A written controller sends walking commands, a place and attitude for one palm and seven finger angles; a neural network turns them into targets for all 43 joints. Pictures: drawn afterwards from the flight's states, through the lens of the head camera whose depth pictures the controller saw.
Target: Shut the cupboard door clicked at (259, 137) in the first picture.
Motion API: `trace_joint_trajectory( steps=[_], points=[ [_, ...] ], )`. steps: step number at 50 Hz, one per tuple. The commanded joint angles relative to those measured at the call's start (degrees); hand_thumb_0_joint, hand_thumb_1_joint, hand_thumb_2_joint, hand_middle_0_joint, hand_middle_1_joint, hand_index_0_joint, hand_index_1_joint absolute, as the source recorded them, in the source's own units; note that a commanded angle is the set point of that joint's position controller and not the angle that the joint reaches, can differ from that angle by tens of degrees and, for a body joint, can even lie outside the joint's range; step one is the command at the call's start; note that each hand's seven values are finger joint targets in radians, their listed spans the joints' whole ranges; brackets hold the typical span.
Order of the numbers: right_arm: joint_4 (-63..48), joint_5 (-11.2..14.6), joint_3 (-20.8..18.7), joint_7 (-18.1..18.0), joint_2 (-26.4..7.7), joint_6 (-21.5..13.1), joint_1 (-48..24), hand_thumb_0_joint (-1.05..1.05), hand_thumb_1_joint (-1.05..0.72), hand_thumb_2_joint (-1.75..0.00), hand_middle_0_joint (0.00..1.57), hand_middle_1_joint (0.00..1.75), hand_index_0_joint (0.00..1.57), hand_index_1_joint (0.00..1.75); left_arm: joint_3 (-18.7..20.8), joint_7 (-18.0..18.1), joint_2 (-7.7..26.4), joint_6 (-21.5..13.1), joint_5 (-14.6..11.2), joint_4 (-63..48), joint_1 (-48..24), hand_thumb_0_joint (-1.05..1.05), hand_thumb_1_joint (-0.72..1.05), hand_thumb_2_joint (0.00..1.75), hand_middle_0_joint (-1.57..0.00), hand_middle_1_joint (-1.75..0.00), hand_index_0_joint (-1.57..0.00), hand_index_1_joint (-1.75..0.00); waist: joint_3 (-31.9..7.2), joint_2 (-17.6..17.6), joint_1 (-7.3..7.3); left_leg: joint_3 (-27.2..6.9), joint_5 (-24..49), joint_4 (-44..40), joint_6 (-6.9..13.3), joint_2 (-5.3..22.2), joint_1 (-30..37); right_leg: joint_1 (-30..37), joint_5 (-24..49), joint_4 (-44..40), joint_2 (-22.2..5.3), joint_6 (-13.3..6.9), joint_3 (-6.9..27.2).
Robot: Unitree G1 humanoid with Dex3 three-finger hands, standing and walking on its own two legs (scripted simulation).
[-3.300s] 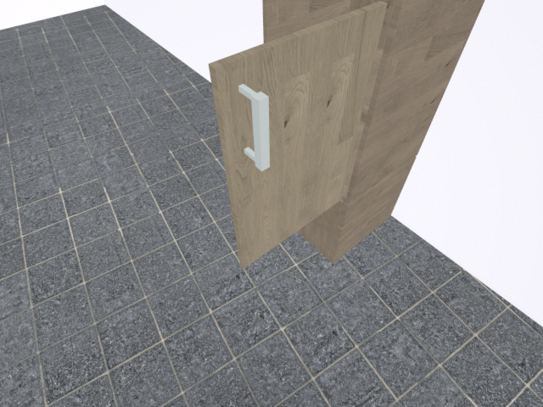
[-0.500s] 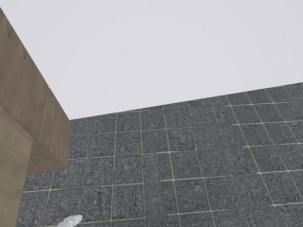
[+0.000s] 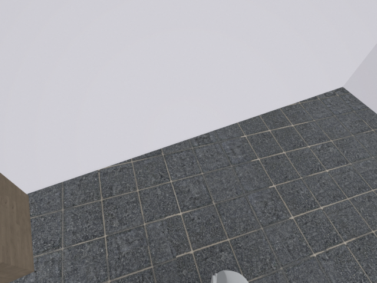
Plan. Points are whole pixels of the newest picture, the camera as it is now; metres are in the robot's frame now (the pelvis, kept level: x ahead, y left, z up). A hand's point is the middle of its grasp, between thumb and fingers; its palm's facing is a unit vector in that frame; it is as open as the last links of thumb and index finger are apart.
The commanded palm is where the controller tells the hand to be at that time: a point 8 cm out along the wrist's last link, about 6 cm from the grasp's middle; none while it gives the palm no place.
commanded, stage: walk to a spot facing it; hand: left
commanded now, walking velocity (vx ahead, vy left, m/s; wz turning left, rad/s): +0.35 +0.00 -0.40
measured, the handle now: out of the picture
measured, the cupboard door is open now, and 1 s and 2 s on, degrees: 90 90 90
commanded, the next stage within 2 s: turn to face it in 0.70 s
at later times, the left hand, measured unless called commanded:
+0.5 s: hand (155, 203) +0.33 +0.11 -0.16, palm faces -0.13 -0.97 -0.21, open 7.1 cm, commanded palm none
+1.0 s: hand (179, 137) +0.58 +0.07 -0.17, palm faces -0.21 -0.95 -0.21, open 7.3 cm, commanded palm none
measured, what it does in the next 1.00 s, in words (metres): walks ahead: right foot, then left foot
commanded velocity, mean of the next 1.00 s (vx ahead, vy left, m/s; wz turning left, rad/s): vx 0.26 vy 0.00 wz -0.07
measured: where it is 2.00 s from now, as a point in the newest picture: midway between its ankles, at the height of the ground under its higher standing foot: (216, 208)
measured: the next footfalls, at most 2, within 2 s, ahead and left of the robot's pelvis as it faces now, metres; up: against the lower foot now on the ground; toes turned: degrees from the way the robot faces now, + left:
right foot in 0.26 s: +0.23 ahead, -0.16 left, +0.00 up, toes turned -14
left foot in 0.64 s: +0.46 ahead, +0.04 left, +0.00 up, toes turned -1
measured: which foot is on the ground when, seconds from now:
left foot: down 0.00-0.26, up 0.28-0.62, down 0.64-1.00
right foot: up 0.00-0.24, down 0.26-0.66, up 0.68-0.98, down 1.00-1.00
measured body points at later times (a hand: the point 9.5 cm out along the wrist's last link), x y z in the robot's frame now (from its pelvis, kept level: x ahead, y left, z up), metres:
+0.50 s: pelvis +0.23 -0.07 +0.00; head +0.28 -0.07 +0.45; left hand +0.34 +0.16 -0.15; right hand +0.21 -0.30 -0.15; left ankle +0.28 +0.08 -0.69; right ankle +0.19 -0.15 -0.74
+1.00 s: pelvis +0.46 -0.10 -0.01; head +0.49 -0.11 +0.44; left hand +0.59 +0.12 -0.15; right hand +0.38 -0.32 -0.16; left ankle +0.42 +0.04 -0.74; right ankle +0.49 -0.23 -0.74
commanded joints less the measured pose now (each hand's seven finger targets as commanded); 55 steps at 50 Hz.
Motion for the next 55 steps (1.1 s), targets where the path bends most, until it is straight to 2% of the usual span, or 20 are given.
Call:
trace_joint_trajectory(
  steps=[1, 8, 10, 11, 12, 13, 14, 17, 20, 28, 31, 33, 36, 41, 47, 48, 49, 51, 52, 55],
  points=[
    [2.01, 0.39, -2.71, -0.68, -9.02, -0.41, 9.97, 0.0, -0.9, -0.9, 0.2, 0.3, 0.2, 0.3, -0.56, -1.19, -1.22, -1.45, 0.02, -6.91, -6.0, 0.0, 0.9, 0.9, -0.2, -0.3, -0.2, -0.3, -3.19, 10.21, -2.67, -5.99, 13.9, -17.07, 4.64, 13.25, 11.11, -9.97, 5.78, -9.18, -3.54, 0.53, -0.22],
    [4.49, -0.29, -2.72, 0.03, -9.28, 0.91, 12.59, 0.0, -0.9, -0.9, 0.2, 0.3, 0.2, 0.3, -0.62, -0.8, -0.58, -1.61, -0.04, -9.14, -13.88, 0.0, 0.9, 0.9, -0.2, -0.3, -0.2, -0.3, 0.94, 9.82, -3.75, -0.12, 16.22, -16.8, 4.75, 14.9, 9.98, -0.62, 6.79, -29.41, -1.52, -1.19, -5.04],
    [5.03, -0.05, -2.74, 0.12, -10.07, 1.32, 12.35, 0.0, -0.9, -0.9, 0.2, 0.3, 0.2, 0.3, -0.31, -0.46, 1.0, -2.21, -0.01, -7.79, -9.48, 0.0, 0.9, 0.9, -0.2, -0.3, -0.2, -0.3, -2.1, 8.76, -1.26, 1.86, 29.53, -8.4, 3.79, 14.47, 11.12, 8.48, 4.37, -33.41, 1.31, -2.93, -7.34],
    [4.91, 0.28, -2.63, 0.1, -10.56, 1.44, 10.51, 0.0, -0.9, -0.9, 0.2, 0.3, 0.2, 0.3, 0.23, -0.18, 2.27, -2.66, 0.0, -5.25, -1.27, 0.0, 0.9, 0.9, -0.2, -0.3, -0.2, -0.3, -5.66, 7.53, 3.01, 3.71, 34.32, 1.31, 2.28, 12.56, 8.08, 19.85, 6.44, -36.6, 2.97, -4.05, -8.01],
    [4.18, 1.23, -2.36, 0.67, -9.56, 1.28, 8.76, 0.0, -0.9, -0.9, 0.2, 0.3, 0.2, 0.3, 1.47, 0.48, 6.48, -3.5, 0.25, -1.95, 9.06, 0.0, 0.9, 0.9, -0.2, -0.3, -0.2, -0.3, -11.65, 1.03, 7.74, 5.95, 30.11, 16.05, 0.2, 9.06, -2.48, 37.21, 4.83, -39.35, -1.72, -6.6, -1.7],
    [1.75, 2.37, -1.65, 0.73, -5.37, 1.08, 9.31, 0.0, -0.9, -0.9, 0.2, 0.3, 0.2, 0.3, 3.62, 1.62, 13.93, -3.89, -0.05, 0.11, 17.56, 0.0, 0.9, 0.9, -0.2, -0.3, -0.2, -0.3, -18.15, -15.23, 9.93, 5.35, -13.4, 37.46, -3.05, -1.22, -21.71, 51.58, 4.91, -46.95, -20.58, -13.74, 27.76],
    [0.34, 2.09, -2.29, 0.72, -6.8, 1.47, 4.13, 0.0, -0.9, -0.9, 0.2, 0.3, 0.2, 0.3, 3.26, 2.19, 15.71, -3.39, -1.85, -0.01, 15.47, 0.0, 0.9, 0.9, -0.2, -0.3, -0.2, -0.3, -12.81, -10.06, 8.84, -4.77, -19.69, 47.18, -2.18, -0.26, -28.03, 44.62, 5.11, -54.13, -24.61, -16.1, 33.24],
    [2.25, 0.98, -2.69, 0.67, -5.58, 2.49, 2.9, 0.0, -0.9, -0.9, 0.2, 0.3, 0.2, 0.3, 0.32, 2.95, 6.11, -3.76, -1.39, -3.33, 1.69, 0.0, 0.9, 0.9, -0.2, -0.3, -0.2, -0.3, -2.49, -4.69, 0.72, -9.45, -5.38, 41.06, -2.5, 5.88, -21.51, 20.9, 5.68, -57.12, -16.87, -11.11, 16.45],
    [4.8, 0.75, -2.4, 1.16, -2.94, 3.73, 8.51, 0.0, -0.9, -0.9, 0.2, 0.3, 0.2, 0.3, -0.19, 2.82, 4.14, -4.95, -0.69, -2.59, -0.54, 0.0, 0.9, 0.9, -0.2, -0.3, -0.2, -0.3, -3.87, -4.38, -3.43, -7.0, -3.0, 28.7, -3.19, 4.44, -13.52, 15.8, 10.98, -57.99, -12.18, -9.92, 7.72],
    [0.46, 0.89, -2.37, 2.44, -3.36, 2.02, -4.55, 0.0, -0.9, -0.9, 0.2, 0.3, 0.2, 0.3, 0.1, 2.17, 5.28, -5.76, -0.91, 1.85, 5.24, 0.0, 0.9, 0.9, -0.2, -0.3, -0.2, -0.3, -0.86, -3.64, -0.26, -3.47, 3.28, 6.3, -2.33, 0.19, -12.02, 23.31, 17.57, -55.01, -11.29, -9.02, 7.04],
    [3.9, 0.53, -3.25, 1.57, -7.19, 0.99, 5.38, 0.0, -0.9, -0.9, 0.2, 0.3, 0.2, 0.3, -0.07, 2.38, 4.6, -5.53, -1.22, 1.74, 3.96, 0.0, 0.9, 0.9, -0.2, -0.3, -0.2, -0.3, -4.67, 2.84, -5.95, -4.03, 7.35, -2.99, 0.05, -0.68, 8.8, 15.78, 25.21, -38.93, -7.14, -5.76, 2.93],
    [6.67, -0.47, -5.25, 0.41, -16.81, 1.01, 19.04, 0.0, -0.9, -0.9, 0.2, 0.3, 0.2, 0.3, -1.02, 1.74, 0.72, -5.73, -1.56, -1.44, 4.63, 0.0, 0.9, 0.9, -0.2, -0.3, -0.2, -0.3, -14.81, 19.82, -9.66, -33.22, 12.28, -10.98, 11.56, 23.44, 28.65, -5.5, -13.11, -4.73, 4.29, -1.4, -3.0],
    [4.25, 0.02, -3.33, -0.19, -9.24, 0.75, 9.13, 0.0, -0.9, -0.9, 0.2, 0.3, 0.2, 0.3, -0.46, 1.45, 1.12, -4.78, -0.73, -1.6, -2.18, 0.0, 0.9, 0.9, -0.2, -0.3, -0.2, -0.3, -2.3, 8.4, -5.63, -23.19, 10.95, -15.31, 8.6, 20.28, 10.46, -10.58, -2.57, 6.47, -3.57, -0.97, 3.86],
    [4.52, 0.42, -2.85, -0.41, -7.17, 0.15, 5.63, 0.0, -0.9, -0.9, 0.2, 0.3, 0.2, 0.3, -1.03, 0.69, -2.97, -2.12, -0.34, -0.99, 1.49, 0.0, 0.9, 0.9, -0.2, -0.3, -0.2, -0.3, -3.32, 10.49, -1.52, -2.55, 25.4, -15.26, 5.36, 12.4, 5.42, -1.39, 3.46, -13.94, -4.0, 0.89, -0.58],
    [6.29, 0.99, -2.33, -0.14, -7.67, 2.26, 4.39, 0.0, -0.9, -0.9, 0.2, 0.3, 0.2, 0.3, -1.5, 1.66, -1.17, -3.12, -0.36, 0.8, 3.5, 0.0, 0.9, 0.9, -0.2, -0.3, -0.2, -0.3, -4.1, 9.92, 0.39, -4.51, 20.39, -6.61, 3.76, 7.53, -0.23, 18.11, 13.51, -38.78, -0.07, 1.44, -7.02],
    [6.2, 1.29, -2.13, 0.04, -6.91, 2.45, 3.97, 0.0, -0.9, -0.9, 0.2, 0.3, 0.2, 0.3, -0.93, 2.03, 1.74, -3.5, -0.39, 1.39, 5.69, 0.0, 0.9, 0.9, -0.2, -0.3, -0.2, -0.3, -4.79, 6.02, 1.78, -4.25, 13.73, -3.01, 1.7, 5.3, -3.71, 24.17, 18.02, -41.52, -2.74, 1.14, -4.19],
    [5.56, 1.72, -1.92, 0.45, -5.41, 2.82, 4.36, 0.0, -0.9, -0.9, 0.2, 0.3, 0.2, 0.3, -0.13, 2.66, 6.02, -3.89, -0.18, 2.0, 8.04, 0.0, 0.9, 0.9, -0.2, -0.3, -0.2, -0.3, -6.23, -2.14, 2.74, -1.23, 1.25, 4.71, -0.92, 0.65, -12.09, 31.62, 24.48, -42.51, -12.26, -1.76, 4.85],
    [3.71, 1.95, -2.01, 0.31, -3.37, 4.34, 2.49, 0.0, -0.9, -0.9, 0.2, 0.3, 0.2, 0.3, 0.81, 3.54, 10.87, -3.88, -0.67, 2.14, 11.05, 0.0, 0.9, 0.9, -0.2, -0.3, -0.2, -0.3, -7.8, -12.48, 4.94, -4.69, -23.89, 27.94, -2.48, -2.37, -17.0, 31.22, 34.02, -50.35, -26.86, -11.1, 14.71],
    [3.13, 1.97, -2.18, 0.13, -4.12, 4.39, 1.22, 0.0, -0.9, -0.9, 0.2, 0.3, 0.2, 0.3, 0.81, 4.13, 9.13, -4.02, -0.66, 1.73, 9.12, 0.0, 0.9, 0.9, -0.2, -0.3, -0.2, -0.3, -8.27, -17.16, 4.27, -7.49, -21.63, 34.83, -2.68, -1.11, -20.85, 32.67, 42.92, -48.59, -25.46, -11.65, 13.23],
    [3.58, 2.29, -2.4, 0.93, -3.64, 5.54, 1.2, 0.0, -0.9, -0.9, 0.2, 0.3, 0.2, 0.3, 0.09, 4.81, 6.08, -2.97, -0.6, -1.63, 1.73, 0.0, 0.9, 0.9, -0.2, -0.3, -0.2, -0.3, -8.16, -8.61, 0.53, -8.57, -15.53, 33.01, -2.91, 1.24, -16.19, 25.09, 36.34, -48.17, -21.99, -7.78, -0.29]
  ],
)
